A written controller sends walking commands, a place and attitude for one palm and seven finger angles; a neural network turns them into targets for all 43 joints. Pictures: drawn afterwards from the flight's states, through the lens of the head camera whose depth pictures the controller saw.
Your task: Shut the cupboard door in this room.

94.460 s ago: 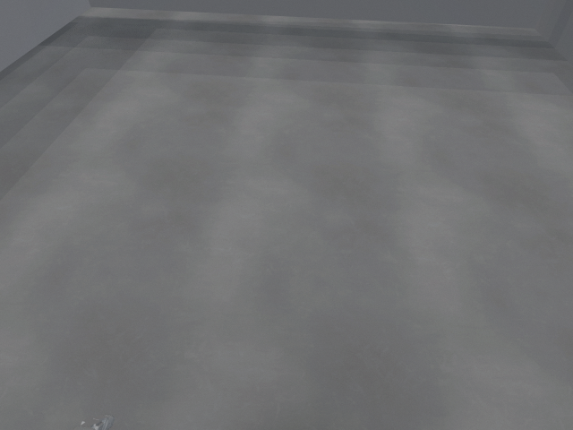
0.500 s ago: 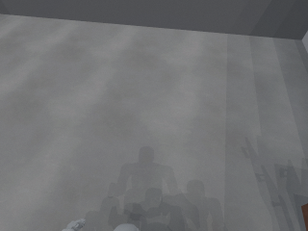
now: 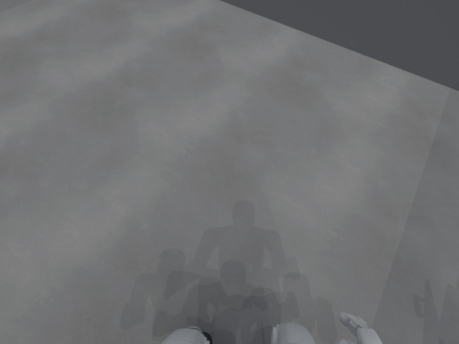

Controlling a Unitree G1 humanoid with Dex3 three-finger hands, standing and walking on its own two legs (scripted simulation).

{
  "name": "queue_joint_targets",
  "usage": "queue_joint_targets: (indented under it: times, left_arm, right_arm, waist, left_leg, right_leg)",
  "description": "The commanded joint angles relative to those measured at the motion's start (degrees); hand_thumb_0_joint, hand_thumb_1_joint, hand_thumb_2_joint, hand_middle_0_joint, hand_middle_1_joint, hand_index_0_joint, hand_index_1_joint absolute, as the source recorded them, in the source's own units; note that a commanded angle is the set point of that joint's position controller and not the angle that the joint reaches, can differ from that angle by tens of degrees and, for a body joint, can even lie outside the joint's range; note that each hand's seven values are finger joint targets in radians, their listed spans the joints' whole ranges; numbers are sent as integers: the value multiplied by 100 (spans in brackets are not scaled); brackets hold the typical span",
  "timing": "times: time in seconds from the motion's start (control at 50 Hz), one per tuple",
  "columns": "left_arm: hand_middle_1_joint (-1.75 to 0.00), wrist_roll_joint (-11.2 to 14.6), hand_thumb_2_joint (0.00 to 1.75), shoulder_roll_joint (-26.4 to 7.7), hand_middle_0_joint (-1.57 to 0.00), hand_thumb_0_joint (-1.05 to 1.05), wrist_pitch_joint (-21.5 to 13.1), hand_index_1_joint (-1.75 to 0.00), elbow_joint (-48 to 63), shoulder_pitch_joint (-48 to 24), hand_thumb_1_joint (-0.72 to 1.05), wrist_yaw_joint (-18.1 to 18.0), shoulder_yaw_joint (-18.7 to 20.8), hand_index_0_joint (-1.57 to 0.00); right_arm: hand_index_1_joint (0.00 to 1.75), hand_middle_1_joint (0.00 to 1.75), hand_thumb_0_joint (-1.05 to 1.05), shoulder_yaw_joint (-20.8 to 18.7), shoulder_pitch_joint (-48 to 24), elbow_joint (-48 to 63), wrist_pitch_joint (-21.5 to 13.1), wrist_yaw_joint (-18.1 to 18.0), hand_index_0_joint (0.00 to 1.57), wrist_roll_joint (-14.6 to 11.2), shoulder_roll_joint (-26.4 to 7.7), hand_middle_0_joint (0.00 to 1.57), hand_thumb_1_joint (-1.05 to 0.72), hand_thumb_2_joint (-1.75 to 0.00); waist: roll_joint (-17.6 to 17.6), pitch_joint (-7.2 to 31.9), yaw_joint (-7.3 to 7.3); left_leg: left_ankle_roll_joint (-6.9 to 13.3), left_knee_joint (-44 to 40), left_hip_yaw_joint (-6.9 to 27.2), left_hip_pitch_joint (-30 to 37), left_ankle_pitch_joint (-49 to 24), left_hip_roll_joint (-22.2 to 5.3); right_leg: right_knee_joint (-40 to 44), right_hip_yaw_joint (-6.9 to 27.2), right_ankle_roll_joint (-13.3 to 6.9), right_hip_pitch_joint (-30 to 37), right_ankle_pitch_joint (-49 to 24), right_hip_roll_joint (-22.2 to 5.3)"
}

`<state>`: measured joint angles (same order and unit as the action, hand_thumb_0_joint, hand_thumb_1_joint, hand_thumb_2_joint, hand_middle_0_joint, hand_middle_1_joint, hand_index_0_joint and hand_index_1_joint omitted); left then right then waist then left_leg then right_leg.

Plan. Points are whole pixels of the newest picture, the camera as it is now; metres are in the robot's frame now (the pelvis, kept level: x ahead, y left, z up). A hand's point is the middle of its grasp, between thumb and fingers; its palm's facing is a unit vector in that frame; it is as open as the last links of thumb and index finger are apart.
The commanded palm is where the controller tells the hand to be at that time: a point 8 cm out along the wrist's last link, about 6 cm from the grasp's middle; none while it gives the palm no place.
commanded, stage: turn to face it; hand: left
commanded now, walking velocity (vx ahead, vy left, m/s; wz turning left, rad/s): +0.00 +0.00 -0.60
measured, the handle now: out of the picture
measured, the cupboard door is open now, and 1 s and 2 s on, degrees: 10 10 10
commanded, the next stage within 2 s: none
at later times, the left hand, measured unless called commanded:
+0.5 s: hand (155, 316) +0.18 +0.16 -0.18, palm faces -0.18 -0.96 -0.20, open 7.3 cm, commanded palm none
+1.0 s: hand (210, 252) +0.31 +0.07 -0.15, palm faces -0.52 -0.81 -0.26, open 7.4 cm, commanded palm none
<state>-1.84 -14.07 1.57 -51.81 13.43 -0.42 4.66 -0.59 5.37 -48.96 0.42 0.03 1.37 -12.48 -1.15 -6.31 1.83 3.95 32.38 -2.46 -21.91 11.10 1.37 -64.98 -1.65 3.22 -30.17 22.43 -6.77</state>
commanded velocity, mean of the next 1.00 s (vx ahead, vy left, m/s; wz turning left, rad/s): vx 0.00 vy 0.00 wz -0.60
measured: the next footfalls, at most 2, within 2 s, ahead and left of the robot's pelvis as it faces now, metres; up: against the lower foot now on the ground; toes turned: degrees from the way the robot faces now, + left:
right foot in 0.20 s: +0.10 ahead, -0.16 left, +0.00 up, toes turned -7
left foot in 0.48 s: +0.15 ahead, +0.09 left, +0.00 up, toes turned -13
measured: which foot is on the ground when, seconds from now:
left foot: down 0.00-0.20, up 0.22-0.46, down 0.48-0.80, up 0.82-1.00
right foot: up 0.00-0.18, down 0.20-0.48, up 0.50-0.78, down 0.80-1.00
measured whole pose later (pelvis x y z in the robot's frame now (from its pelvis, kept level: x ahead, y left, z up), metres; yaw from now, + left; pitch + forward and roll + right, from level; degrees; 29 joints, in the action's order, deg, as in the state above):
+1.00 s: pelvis +0.11 -0.05 +0.00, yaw -32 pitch +1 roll +0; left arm -1.7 -12.5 2.9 -48.4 8.1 0.0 3.0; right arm -2.7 9.3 -50.6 3.6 -0.9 0.5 -14.9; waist 1.5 -6.0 -1.0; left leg -4.7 57.6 -1.7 -26.9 25.3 -4.1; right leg -31.6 1.3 -1.2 -16.5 16.2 1.5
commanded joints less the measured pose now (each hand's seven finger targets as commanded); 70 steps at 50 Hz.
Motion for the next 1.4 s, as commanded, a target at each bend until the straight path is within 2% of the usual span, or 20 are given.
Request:
queue_joint_targets:
  times: [0.0, 0.12, 0.18, 0.22, 0.28, 0.4, 0.42, 0.46, 0.52, 0.66, 0.74, 0.78, 0.8, 0.84, 0.9, 1.06, 1.08, 1.12, 1.22, 1.38]
  left_arm:
    - [-30, 18, 90, -16, -20, 0, -23, -30, 57, 623, 90, 0, -117, -20]
    - [-30, 12, 90, -123, -20, 0, -40, -30, -57, 686, 90, 46, -78, -20]
    - [-30, -30, 90, -873, -20, 0, -142, -30, 46, 614, 90, 19, 66, -20]
    - [-30, -2, 90, -907, -20, 0, -164, -30, 61, 502, 90, -50, 144, -20]
    - [-30, 13, 90, -728, -20, 0, -115, -30, 88, 341, 90, -103, 195, -20]
    - [-30, 64, 90, -757, -20, 0, 14, -30, 191, -75, 90, -70, 260, -20]
    - [-30, 99, 90, -616, -20, 0, 40, -30, 259, -232, 90, -49, 227, -20]
    - [-30, 139, 90, -242, -20, 0, 49, -30, 498, -139, 90, 50, 121, -20]
    - [-30, 67, 90, -412, -20, 0, 114, -30, 461, -488, 90, 145, 159, -20]
    - [-30, 74, 90, -270, -20, 0, 154, -30, 648, -783, 90, 265, 53, -20]
    - [-30, 52, 90, -548, -20, 0, 64, -30, 554, -139, 90, 247, 120, -20]
    - [-30, 24, 90, -1511, -20, 0, -51, -30, 381, 523, 90, 113, 291, -20]
    - [-30, 77, 90, -1570, -20, 0, -23, -30, 397, 590, 90, 41, 283, -20]
    - [-30, 62, 90, -1189, -20, 0, 8, -30, 605, -105, 90, -52, 231, -20]
    - [-30, 40, 90, -1009, -20, 0, -28, -30, 770, -456, 90, -46, 170, -20]
    - [-30, 53, 90, -1080, -20, 0, 50, -30, 754, -592, 90, 37, 237, -20]
    - [-30, 92, 90, -948, -20, 0, 75, -30, 782, -664, 90, 50, 211, -20]
    - [-30, 127, 90, -466, -20, 0, 80, -30, 980, -494, 90, 131, 83, -20]
    - [-30, 79, 90, -430, -20, 0, 145, -30, 744, -568, 90, 284, 134, -20]
    - [-30, 72, 90, -288, -20, 0, 137, -30, 790, -788, 90, 311, 71, -20]
  right_arm:
    - [30, 30, 0, -211, 393, 58, -138, -137, 20, 28, -690, 20, -90, -90]
    - [30, 30, 0, -304, 381, -242, -5, -136, 20, -13, -688, 20, -90, -90]
    - [30, 30, 0, -275, 568, -89, 40, -81, 20, -72, -233, 20, -90, -90]
    - [30, 30, 0, -298, 422, -41, 102, -130, 20, -42, -322, 20, -90, -90]
    - [30, 30, 0, -286, 378, -82, 24, -171, 20, -107, -360, 20, -90, -90]
    - [30, 30, 0, -270, 863, -145, -3, -230, 20, -118, -265, 20, -90, -90]
    - [30, 30, 0, -301, 1120, -204, -54, -234, 20, -106, -419, 20, -90, -90]
    - [30, 30, 0, -432, 1206, -80, -91, -280, 20, 19, -1259, 20, -90, -90]
    - [30, 30, 0, -374, 914, 7, -74, -312, 20, 59, -1066, 20, -90, -90]
    - [30, 30, 0, -436, 998, -45, -20, -245, 20, 64, -1154, 20, -90, -90]
    - [30, 30, 0, -498, 711, 60, 19, -169, 20, -1, -1241, 20, -90, -90]
    - [30, 30, 0, -363, 394, 456, 51, -116, 20, -83, -647, 20, -90, -90]
    - [30, 30, 0, -328, 222, 544, 134, -176, 20, -69, -742, 20, -90, -90]
    - [30, 30, 0, -347, 243, 414, 129, -192, 20, -68, -797, 20, -90, -90]
    - [30, 30, 0, -318, 457, 298, 145, -130, 20, -52, -667, 20, -90, -90]
    - [30, 30, 0, -304, 894, 288, 33, -161, 20, -98, -594, 20, -90, -90]
    - [30, 30, 0, -326, 1111, 228, -22, -182, 20, -87, -740, 20, -90, -90]
    - [30, 30, 0, -473, 1373, 318, -67, -207, 20, 19, -1602, 20, -90, -90]
    - [30, 30, 0, -338, 682, 422, -88, -287, 20, 59, -1114, 20, -90, -90]
    - [30, 30, 0, -480, 1001, 137, -10, -194, 20, 59, -1298, 20, -90, -90]
  waist:
    - [704, 943, -105]
    - [600, 466, 43]
    - [-1103, 360, -101]
    - [-1590, 726, -47]
    - [-853, 1074, -43]
    - [-685, 1071, -283]
    - [-353, 1162, -401]
    - [1878, 1086, -387]
    - [1162, 704, -294]
    - [1324, 730, -381]
    - [875, 870, 42]
    - [-1567, 1002, 360]
    - [-1074, 938, 392]
    - [-1193, 907, 85]
    - [-791, 1027, -162]
    - [-757, 968, -339]
    - [-484, 1004, -468]
    - [1957, 1074, -522]
    - [1122, 848, -236]
    - [1509, 856, -408]
  left_leg:
    - [527, -1782, 1104, 486, 195, -1465]
    - [249, -1160, 494, 108, 729, -1460]
    - [-459, 744, -486, -255, 1676, -253]
    - [-534, 2144, 56, -613, 2101, -209]
    - [-620, 2390, 259, -892, 1813, -274]
    - [-641, -364, 127, 782, 461, -132]
    - [-581, -1011, 284, 1497, -16, -401]
    - [436, -1565, 2111, 2034, -1515, -2605]
    - [693, -1154, 1373, 1719, -2903, -2400]
    - [311, -783, 59, 1783, -2987, -2063]
    - [-194, 299, -395, 1039, -1944, -1853]
    - [-793, 2762, -707, -1151, 2594, -503]
    - [-752, 3414, 169, -1353, 2614, -586]
    - [-799, 3714, 417, -1559, 1884, -771]
    - [-879, 2987, 240, -869, 1440, -659]
    - [-773, 87, 17, 634, 566, -255]
    - [-698, -688, 161, 1342, 162, -442]
    - [355, -1625, 2404, 1848, -626, -2786]
    - [404, -1031, 530, 1683, -2608, -2129]
    - [239, -710, -232, 1690, -2402, -2228]
  right_leg:
    - [1143, 55, -39, 592, -314, 142]
    - [3260, -88, -109, 1786, -1126, 549]
    - [4744, 2214, -895, 1688, -2019, -966]
    - [4870, 2759, -1560, 2052, -2782, -1151]
    - [4241, 1998, -1529, 2824, -4243, -822]
    - [3810, 1965, -1019, 1822, -3406, -277]
    - [3511, 1677, -746, 1304, -2638, 55]
    - [1672, 372, -202, -86, 1041, 968]
    - [221, 323, -101, -297, 940, 584]
    - [1907, -314, -174, 667, 185, 673]
    - [3751, -356, -341, 2191, -1366, 671]
    - [4400, 2389, -1379, 3327, -4429, -1487]
    - [4383, 2475, -1730, 3033, -4349, -1611]
    - [4338, 2128, -1625, 2845, -3561, -1086]
    - [4205, 1524, -1412, 2281, -3613, -669]
    - [3855, 1940, -1054, 1451, -2710, -268]
    - [3561, 1809, -800, 920, -2212, -25]
    - [1279, 327, -200, -261, 1291, 1046]
    - [37, 115, 8, -221, 660, 506]
    - [2109, -453, -140, 769, 268, 669]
